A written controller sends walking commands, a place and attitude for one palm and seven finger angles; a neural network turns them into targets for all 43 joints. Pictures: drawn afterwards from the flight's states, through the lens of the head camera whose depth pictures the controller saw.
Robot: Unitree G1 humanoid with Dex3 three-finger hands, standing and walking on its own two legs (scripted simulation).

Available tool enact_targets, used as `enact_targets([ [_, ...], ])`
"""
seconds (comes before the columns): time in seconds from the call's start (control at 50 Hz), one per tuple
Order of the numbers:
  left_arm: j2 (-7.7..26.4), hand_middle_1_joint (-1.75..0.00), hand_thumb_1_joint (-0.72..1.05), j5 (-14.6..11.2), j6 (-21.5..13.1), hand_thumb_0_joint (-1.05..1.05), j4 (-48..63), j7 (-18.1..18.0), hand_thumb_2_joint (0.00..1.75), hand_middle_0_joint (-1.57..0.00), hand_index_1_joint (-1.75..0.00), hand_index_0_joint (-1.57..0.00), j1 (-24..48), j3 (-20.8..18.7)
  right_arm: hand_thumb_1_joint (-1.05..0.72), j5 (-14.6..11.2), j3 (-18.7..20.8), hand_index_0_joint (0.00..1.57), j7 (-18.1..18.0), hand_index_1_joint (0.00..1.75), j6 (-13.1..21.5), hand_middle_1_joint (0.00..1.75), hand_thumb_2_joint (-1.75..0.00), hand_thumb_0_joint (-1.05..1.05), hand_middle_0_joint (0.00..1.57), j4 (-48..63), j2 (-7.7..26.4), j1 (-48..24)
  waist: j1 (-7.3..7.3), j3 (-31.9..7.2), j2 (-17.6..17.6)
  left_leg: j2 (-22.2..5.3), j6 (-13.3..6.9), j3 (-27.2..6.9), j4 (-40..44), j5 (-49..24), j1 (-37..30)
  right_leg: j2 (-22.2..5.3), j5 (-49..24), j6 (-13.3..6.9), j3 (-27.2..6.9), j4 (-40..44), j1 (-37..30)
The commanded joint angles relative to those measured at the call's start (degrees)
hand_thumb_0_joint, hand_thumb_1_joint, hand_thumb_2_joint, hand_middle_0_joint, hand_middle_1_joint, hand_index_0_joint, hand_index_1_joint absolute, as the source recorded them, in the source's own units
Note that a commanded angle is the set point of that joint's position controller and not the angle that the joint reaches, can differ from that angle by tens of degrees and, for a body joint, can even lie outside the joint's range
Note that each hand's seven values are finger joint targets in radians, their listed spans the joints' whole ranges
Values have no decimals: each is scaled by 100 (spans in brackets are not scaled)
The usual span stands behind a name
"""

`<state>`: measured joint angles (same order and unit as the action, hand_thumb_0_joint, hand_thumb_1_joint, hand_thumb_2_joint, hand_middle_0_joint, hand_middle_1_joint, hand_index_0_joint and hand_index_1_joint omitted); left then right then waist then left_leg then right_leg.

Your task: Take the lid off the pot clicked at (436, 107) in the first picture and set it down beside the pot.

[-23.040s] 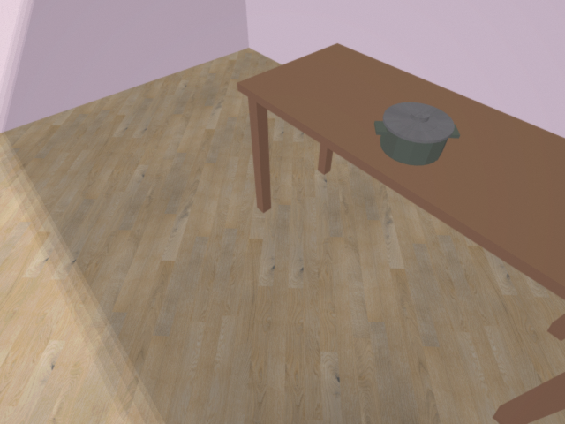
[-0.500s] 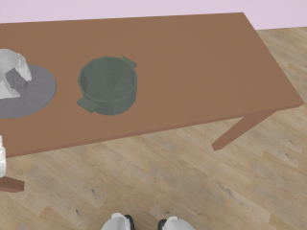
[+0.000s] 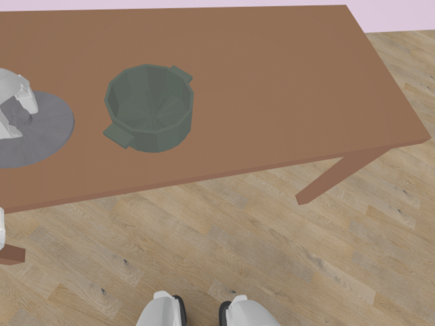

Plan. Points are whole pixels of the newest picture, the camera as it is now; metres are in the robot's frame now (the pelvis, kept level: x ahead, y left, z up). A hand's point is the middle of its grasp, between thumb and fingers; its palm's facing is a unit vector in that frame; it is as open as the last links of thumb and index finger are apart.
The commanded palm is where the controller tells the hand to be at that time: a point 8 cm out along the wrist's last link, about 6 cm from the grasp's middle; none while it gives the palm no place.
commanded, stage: lower the lid onto the table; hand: left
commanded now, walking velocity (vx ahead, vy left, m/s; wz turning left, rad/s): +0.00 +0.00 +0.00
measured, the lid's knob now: (16, 119) +0.51 +0.33 -0.01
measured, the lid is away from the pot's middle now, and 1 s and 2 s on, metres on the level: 0.24 0.25 0.25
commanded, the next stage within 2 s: open the fingers wide in 0.18 s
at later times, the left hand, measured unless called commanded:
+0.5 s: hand (12, 131) +0.48 +0.33 -0.01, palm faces -0.46 -0.13 -0.88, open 8.1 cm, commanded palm +0.51 +0.31 +0.06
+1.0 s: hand (12, 127) +0.47 +0.32 +0.01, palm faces -0.44 -0.12 -0.89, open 9.0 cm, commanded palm +0.51 +0.30 +0.06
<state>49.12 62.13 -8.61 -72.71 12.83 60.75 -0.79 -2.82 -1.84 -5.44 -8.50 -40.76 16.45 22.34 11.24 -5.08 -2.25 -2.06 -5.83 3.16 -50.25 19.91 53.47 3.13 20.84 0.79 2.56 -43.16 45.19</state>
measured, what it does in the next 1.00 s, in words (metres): stands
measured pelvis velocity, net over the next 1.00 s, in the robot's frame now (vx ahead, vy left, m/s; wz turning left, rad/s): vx -0.01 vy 0.01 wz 0.01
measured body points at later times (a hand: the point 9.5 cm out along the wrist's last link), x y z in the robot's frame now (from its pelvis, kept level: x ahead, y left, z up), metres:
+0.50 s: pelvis +0.00 +0.01 -0.01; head +0.14 +0.05 +0.42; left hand +0.50 +0.33 +0.04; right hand -0.04 -0.26 -0.11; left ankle +0.03 +0.05 -0.69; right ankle -0.01 -0.14 -0.69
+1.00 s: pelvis -0.01 +0.01 -0.01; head +0.13 +0.05 +0.42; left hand +0.49 +0.32 +0.06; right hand -0.03 -0.28 -0.11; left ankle +0.03 +0.05 -0.69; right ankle -0.01 -0.14 -0.69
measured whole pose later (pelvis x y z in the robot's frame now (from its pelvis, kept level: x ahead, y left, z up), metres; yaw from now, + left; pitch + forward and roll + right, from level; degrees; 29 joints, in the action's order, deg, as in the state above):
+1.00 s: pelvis -0.01 +0.01 -0.01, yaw +0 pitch +23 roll -7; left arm 43.8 61.2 -4.4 -70.9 9.9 60.5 1.5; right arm -2.7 -0.7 -3.4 -10.0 -40.3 16.4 21.3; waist 9.9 -5.9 -3.0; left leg -1.4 -6.5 2.7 -52.8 20.0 56.2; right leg 2.6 21.5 0.3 3.0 -46.1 47.7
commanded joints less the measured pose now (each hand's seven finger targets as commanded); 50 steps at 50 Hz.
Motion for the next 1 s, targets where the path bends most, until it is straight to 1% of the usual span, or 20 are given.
enact_targets([
  [0.0,1830,-112,58,-102,-48,0,1390,-282,96,-95,-110,-84,3005,-278,-90,20,405,20,-118,30,5,30,-90,0,20,28,1248,1226,97,-2977,-1419,-111,225,-749,285,-2586,-4124,304,-902,-309,178,348,831],
  [0.08,2005,-112,58,-93,-95,0,1716,-337,96,-95,-110,-84,3166,-474,-90,62,433,20,-131,30,13,30,-90,0,20,-1,1229,1289,65,-3423,-1689,-150,248,-795,160,-3105,-4434,315,-1065,-311,169,280,848],
  [0.12,1961,-112,58,-77,-35,0,1322,-378,96,-95,-110,-84,2910,-421,-90,52,383,20,-114,30,-4,30,-90,0,20,11,1218,1245,93,-3146,-1404,-113,233,-739,88,-2929,-4069,331,-1057,-304,191,220,846],
  [0.16,2062,-112,58,-27,-31,0,1435,-420,96,-95,-110,-84,3024,-500,-90,70,388,20,-117,30,-25,30,-90,0,20,23,1257,1270,81,-3243,-1575,-136,281,-796,112,-3067,-4173,341,-989,-300,203,195,948],
  [0.2,1883,-112,58,28,73,0,1037,-468,96,-95,-110,-84,2841,-341,-90,56,351,20,-86,30,-46,30,-90,0,20,55,1244,1192,127,-2843,-1435,-117,269,-788,77,-2646,-3830,346,-832,-313,231,146,1132],
  [0.24,1901,-112,58,31,86,0,1269,-478,96,-95,-110,-84,3042,-358,-90,53,333,20,-85,30,-50,30,-90,0,20,90,1247,1176,77,-2983,-1591,-139,284,-852,75,-2761,-3905,323,-842,-333,255,92,1129],
  [0.26,1677,-112,58,-1,162,0,1155,-460,96,-95,-110,-84,1690,-657,-90,61,461,20,39,30,-102,30,-90,0,20,272,1136,1198,-356,-3403,-1700,-49,401,-895,92,-3371,-4275,366,-933,-395,291,92,934],
  [0.32,1806,-111,54,-112,214,0,1896,-475,93,-90,-109,-80,2299,-715,-90,86,543,20,127,30,-267,30,-90,0,20,221,1176,1094,-202,-3673,-1532,-121,423,-907,49,-3717,-4521,361,-1177,-337,235,174,819],
  [0.36,1756,-110,52,-84,254,0,1853,-503,91,-87,-108,-78,2545,-596,-90,68,525,20,115,30,-274,30,-90,0,20,150,1182,1133,-93,-3497,-1595,-145,437,-953,108,-3597,-4611,370,-965,-317,235,210,1024],
  [0.38,1903,-109,50,-37,252,0,1927,-545,90,-85,-107,-76,2588,-703,-90,69,528,20,108,30,-276,30,-90,0,20,128,1191,1139,-152,-3493,-1639,-147,448,-1006,141,-3489,-4622,365,-890,-332,252,208,1047],
  [0.42,1491,-108,47,-45,333,0,1567,-590,88,-82,-106,-74,2376,-426,-90,53,523,20,118,30,-245,30,-90,0,20,115,1161,1103,-72,-3157,-1441,-125,426,-984,189,-3161,-4425,371,-801,-337,259,257,1136],
  [0.46,1558,-107,45,-69,302,0,1623,-591,86,-79,-105,-71,2471,-460,-90,44,514,20,95,30,-239,30,-90,0,20,114,1183,1063,-73,-3129,-1475,-136,432,-1007,254,-3024,-4478,350,-732,-338,243,272,1134],
  [0.56,1112,-105,38,-154,285,0,1438,-530,81,-71,-103,-65,2589,-104,-90,30,509,20,68,30,-169,30,-90,0,20,62,1186,1036,50,-2735,-1252,-138,341,-1065,337,-2310,-4282,318,-531,-334,220,325,1280],
  [0.6,1354,-104,35,-148,280,0,1335,-535,79,-68,-102,-62,2517,-230,-90,12,461,20,44,30,-130,30,-90,0,20,112,1194,1011,2,-2676,-1205,-89,297,-982,350,-2024,-4030,300,-507,-357,214,286,1122],
  [0.66,1227,-102,31,-125,201,0,1720,-547,76,-63,-101,-58,2667,-207,-90,32,517,20,44,30,-109,30,-90,0,20,111,1169,1027,-66,-3033,-1544,-144,399,-1113,339,-2521,-4499,293,-571,-366,224,248,1274],
  [0.74,751,-100,25,-220,362,0,1116,-529,72,-57,-99,-53,2460,122,-90,11,483,20,92,30,-88,30,-90,0,20,120,1171,1010,52,-2522,-1035,-89,294,-1002,323,-2064,-3921,277,-516,-356,244,261,1264],
  [0.78,1086,-99,22,-153,368,0,1215,-529,70,-54,-98,-50,2535,-85,-90,12,492,20,79,30,-109,30,-90,0,20,115,1210,1035,-14,-2789,-1087,-74,304,-1005,265,-2105,-3963,289,-562,-359,227,218,1187],
  [0.86,950,-96,16,-148,355,0,1528,-459,67,-48,-95,-45,2655,-14,-90,35,538,20,100,30,-129,30,-90,0,20,103,1187,1048,-42,-3059,-1361,-118,392,-1054,248,-2601,-4376,290,-613,-373,250,192,1252],
  [0.9,974,-95,13,-148,410,0,1123,-463,66,-45,-94,-43,2362,-34,-90,12,505,20,110,30,-143,30,-90,0,20,134,1183,1030,-45,-2815,-1064,-77,372,-1019,231,-2431,-4040,309,-574,-369,261,183,1219],
  [0.98,1186,-91,7,-95,434,0,1121,-489,64,-39,-91,-38,2494,-115,-90,10,467,20,99,30,-149,30,-90,0,20,164,1200,1034,-42,-2729,-1027,-45,294,-911,254,-2062,-3765,314,-535,-363,235,197,1100],
])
